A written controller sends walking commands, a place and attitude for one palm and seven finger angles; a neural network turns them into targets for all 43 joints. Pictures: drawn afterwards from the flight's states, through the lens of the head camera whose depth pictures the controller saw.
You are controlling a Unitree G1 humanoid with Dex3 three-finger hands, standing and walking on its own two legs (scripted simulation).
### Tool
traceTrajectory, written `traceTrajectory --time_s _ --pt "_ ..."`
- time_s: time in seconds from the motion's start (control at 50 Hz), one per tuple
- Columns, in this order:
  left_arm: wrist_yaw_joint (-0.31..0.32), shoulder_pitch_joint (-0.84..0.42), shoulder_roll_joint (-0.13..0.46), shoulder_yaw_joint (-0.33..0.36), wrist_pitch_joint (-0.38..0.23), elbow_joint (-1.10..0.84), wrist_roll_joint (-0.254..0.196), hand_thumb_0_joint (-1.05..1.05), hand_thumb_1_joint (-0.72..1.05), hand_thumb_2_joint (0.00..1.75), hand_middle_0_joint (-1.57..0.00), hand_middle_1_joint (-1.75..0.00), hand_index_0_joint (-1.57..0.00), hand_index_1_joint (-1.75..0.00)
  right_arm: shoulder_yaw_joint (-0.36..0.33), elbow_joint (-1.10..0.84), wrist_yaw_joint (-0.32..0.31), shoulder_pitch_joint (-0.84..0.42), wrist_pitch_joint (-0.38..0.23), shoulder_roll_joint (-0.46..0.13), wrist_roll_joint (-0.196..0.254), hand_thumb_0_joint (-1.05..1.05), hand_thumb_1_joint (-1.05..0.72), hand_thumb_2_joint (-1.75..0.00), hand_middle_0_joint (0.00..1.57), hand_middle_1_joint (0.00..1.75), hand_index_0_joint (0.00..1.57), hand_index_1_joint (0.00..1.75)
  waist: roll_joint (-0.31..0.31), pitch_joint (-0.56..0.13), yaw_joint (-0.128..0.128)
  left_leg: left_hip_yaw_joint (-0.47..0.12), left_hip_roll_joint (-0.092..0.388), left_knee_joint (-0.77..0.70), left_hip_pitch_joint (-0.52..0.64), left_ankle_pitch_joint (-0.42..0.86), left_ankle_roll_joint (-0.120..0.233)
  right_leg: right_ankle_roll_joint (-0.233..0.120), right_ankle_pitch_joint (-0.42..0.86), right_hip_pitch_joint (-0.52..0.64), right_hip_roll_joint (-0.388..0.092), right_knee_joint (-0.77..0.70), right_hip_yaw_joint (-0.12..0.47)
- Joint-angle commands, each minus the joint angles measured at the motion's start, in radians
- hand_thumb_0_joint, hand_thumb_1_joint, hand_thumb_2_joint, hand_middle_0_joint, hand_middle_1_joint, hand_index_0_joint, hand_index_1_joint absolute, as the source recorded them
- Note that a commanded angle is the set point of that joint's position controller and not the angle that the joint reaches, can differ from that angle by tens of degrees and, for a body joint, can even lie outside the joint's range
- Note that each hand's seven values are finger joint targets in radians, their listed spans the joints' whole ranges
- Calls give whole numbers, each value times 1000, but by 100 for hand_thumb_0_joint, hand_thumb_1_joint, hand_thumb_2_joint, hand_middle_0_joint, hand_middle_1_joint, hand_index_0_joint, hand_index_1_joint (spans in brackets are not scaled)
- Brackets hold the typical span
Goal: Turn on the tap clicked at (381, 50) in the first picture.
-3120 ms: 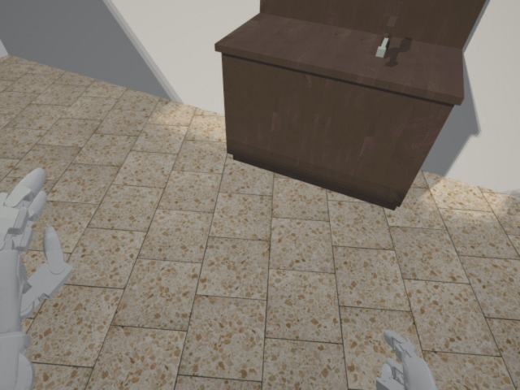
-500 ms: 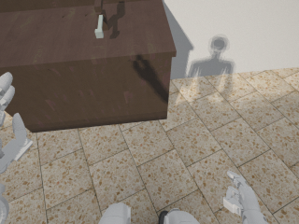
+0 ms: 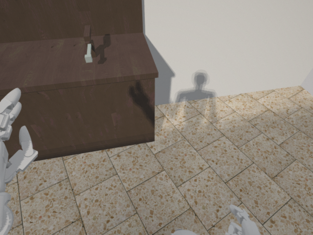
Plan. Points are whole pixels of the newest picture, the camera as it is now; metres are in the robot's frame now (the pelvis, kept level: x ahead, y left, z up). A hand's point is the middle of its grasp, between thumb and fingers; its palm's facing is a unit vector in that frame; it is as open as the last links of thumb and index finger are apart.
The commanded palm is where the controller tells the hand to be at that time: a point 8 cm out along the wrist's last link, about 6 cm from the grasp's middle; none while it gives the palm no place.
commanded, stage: take the last steps up to it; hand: left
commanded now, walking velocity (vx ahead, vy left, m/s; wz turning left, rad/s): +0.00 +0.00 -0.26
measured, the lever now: (88, 58) +0.82 +0.38 +0.02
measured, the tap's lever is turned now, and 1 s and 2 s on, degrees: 0 0 0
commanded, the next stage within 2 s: none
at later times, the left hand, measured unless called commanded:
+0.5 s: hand (58, 157) +0.21 +0.19 +0.19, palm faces +0.36 -0.82 -0.44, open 7.4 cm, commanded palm +0.16 +0.24 +0.18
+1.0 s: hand (67, 129) +0.29 +0.22 +0.16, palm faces +0.37 -0.82 -0.43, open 7.4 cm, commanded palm +0.23 +0.26 +0.18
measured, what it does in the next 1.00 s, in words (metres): steps on the spot: right foot, then left foot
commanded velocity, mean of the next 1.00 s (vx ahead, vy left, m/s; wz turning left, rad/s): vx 0.28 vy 0.11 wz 0.02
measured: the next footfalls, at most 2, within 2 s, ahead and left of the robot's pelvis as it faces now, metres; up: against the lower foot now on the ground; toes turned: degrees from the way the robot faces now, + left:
right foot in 0.14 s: +0.03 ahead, -0.14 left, +0.00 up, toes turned -7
left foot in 0.52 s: +0.03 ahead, +0.08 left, +0.00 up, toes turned +3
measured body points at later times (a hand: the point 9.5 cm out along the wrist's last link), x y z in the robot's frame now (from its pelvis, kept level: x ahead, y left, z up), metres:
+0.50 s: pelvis -0.02 -0.04 +0.01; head -0.01 -0.03 +0.45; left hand +0.18 +0.24 +0.21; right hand +0.09 -0.33 -0.08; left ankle -0.01 +0.08 -0.73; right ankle -0.01 -0.14 -0.73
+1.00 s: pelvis +0.06 -0.02 +0.01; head +0.09 -0.03 +0.45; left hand +0.26 +0.26 +0.19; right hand +0.21 -0.25 -0.10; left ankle +0.08 +0.14 -0.68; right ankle +0.05 -0.13 -0.73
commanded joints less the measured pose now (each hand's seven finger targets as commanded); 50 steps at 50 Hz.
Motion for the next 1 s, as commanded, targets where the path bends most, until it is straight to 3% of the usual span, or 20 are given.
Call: traceTrajectory --time_s 0.0,0.08,0.1,0.12,0.14,0.18,0.22,0.26,0.36,0.46,0.52,0.56,0.72,0.74,0.76,0.78,0.8,0.86,0.92,0.98 --pt "25 -23 93 69 -55 -158 -11 0 90 90 -20 -30 -20 -30 -46 -121 3 -86 -84 -144 18 0 -90 -90 20 30 20 30 232 51 -2 -84 260 -202 -143 -69 144 15 -115 95 -105 -137 -26" --pt "33 -161 110 45 -44 -142 8 0 90 90 -20 -30 -20 -30 -48 -98 -4 -86 -125 -172 27 0 -90 -90 20 30 20 30 129 -36 -16 -14 182 57 -68 58 66 30 69 338 -66 -585 -142" --pt "36 -195 141 59 -45 -141 14 0 90 90 -20 -30 -20 -30 -49 -85 -4 -81 -129 -156 26 0 -90 -90 20 30 20 30 13 -71 -29 19 118 187 -91 -43 45 -6 141 388 -137 -657 -57" --pt "44 -208 193 83 -46 -141 20 0 90 90 -20 -30 -20 -30 -44 -95 -8 -97 -125 -134 21 0 -90 -90 20 30 20 30 -223 -91 -31 47 10 379 -271 -237 13 -106 242 464 -318 -697 244" --pt "53 -215 232 120 -49 -156 14 0 90 90 -20 -30 -20 -30 -35 -101 -19 -152 -130 -135 14 0 -90 -90 20 30 20 30 -300 -78 0 -12 -32 563 -365 -327 8 -191 284 446 -436 -736 406" --pt "50 -163 228 117 -54 -233 7 0 90 90 -20 -30 -20 -30 -51 -95 -14 -175 -118 -159 13 0 -90 -90 20 30 20 30 -145 -63 -1 -134 7 666 -386 -197 11 -227 50 406 -456 -788 491" --pt "52 3 221 160 -74 -255 2 0 90 90 -20 -30 -20 -30 -22 -80 -10 -171 -85 -122 7 0 -90 -90 20 30 20 30 -26 -71 -7 -123 14 600 -364 -134 7 -229 156 398 -411 -752 332" --pt "54 65 225 194 -92 -260 -7 0 90 90 -20 -30 -20 -30 -22 -82 -8 -164 -63 -116 9 0 -90 -90 20 30 20 30 -65 -120 -19 -92 14 451 -296 -120 6 -197 156 419 -376 -746 191" --pt "64 117 187 181 -97 -223 -13 0 90 90 -20 -30 -20 -30 -46 -95 -22 -136 -80 -126 7 0 -90 -90 20 30 20 30 -70 -126 -10 -24 -12 190 -214 -140 30 -208 2 443 -393 -776 231" --pt "60 42 134 106 -92 -171 -7 0 90 90 -20 -30 -20 -30 -56 -92 -32 -81 -96 -145 5 0 -90 -90 20 30 20 30 -11 -93 -35 9 -40 -74 16 -82 56 -135 -132 326 -320 -683 177" --pt "57 -29 128 81 -104 -206 2 0 90 90 -20 -30 -20 -30 -60 -107 -37 -87 -100 -183 9 0 -90 -90 20 30 20 30 260 -50 -30 -339 191 -200 154 -86 194 -36 -117 87 -118 -325 -34" --pt "47 -110 179 88 -106 -216 23 0 90 90 -20 -30 -20 -30 -47 -82 -38 -102 -118 -156 -1 0 -90 -90 20 30 20 30 307 19 -33 -454 274 -289 58 -167 264 -18 -218 -9 -133 -67 -66" --pt "42 -73 154 90 -89 -185 12 0 90 90 -20 -30 -20 -30 -38 -54 -23 -105 -143 -153 -1 0 -90 -90 20 30 20 30 171 -28 -8 -148 135 -60 -69 89 157 -17 -6 372 -113 -522 -175" --pt "41 -68 153 97 -84 -153 13 0 90 90 -20 -30 -20 -30 -39 -52 -23 -111 -134 -151 2 0 -90 -90 20 30 20 30 104 -54 -3 -107 107 58 -143 83 136 -37 52 486 -135 -589 -132" --pt "37 -38 151 95 -79 -99 15 0 90 90 -20 -30 -20 -30 -39 -50 -20 -102 -123 -136 4 0 -90 -90 20 30 20 30 -47 -80 -5 -36 36 270 -268 9 105 -106 9 578 -264 -648 80" --pt "35 -52 176 116 -78 -89 7 0 90 90 -20 -30 -20 -30 -43 -70 -16 -123 -113 -125 7 0 -90 -90 20 30 20 30 -276 -68 -8 13 -62 517 -455 -208 52 -210 13 628 -473 -751 470" --pt "34 -88 183 133 -86 -93 -5 0 90 90 -20 -30 -20 -30 -50 -71 -11 -132 -110 -143 4 0 -90 -90 20 30 20 30 -252 -48 -3 -96 -40 679 -511 -254 31 -266 -51 584 -570 -811 579" --pt "16 -52 178 135 -101 -96 -5 0 90 90 -20 -30 -20 -30 -37 -55 -4 -134 -76 -132 5 0 -90 -90 20 30 20 30 -88 18 -13 -161 46 657 -457 -172 17 -249 -8 414 -496 -794 370" --pt "25 -76 161 111 -125 -190 1 0 90 90 -20 -30 -20 -30 -11 -68 -7 -154 -71 -103 0 0 -90 -90 20 30 20 30 -130 -43 -23 -63 47 386 -286 -96 23 -184 210 371 -406 -737 85" --pt "49 -61 175 116 -120 -285 1 0 90 90 -20 -30 -20 -30 -18 -91 -21 -169 -98 -97 -8 0 -90 -90 20 30 20 30 -135 -95 5 54 -25 168 -143 -48 33 -165 272 426 -358 -687 33"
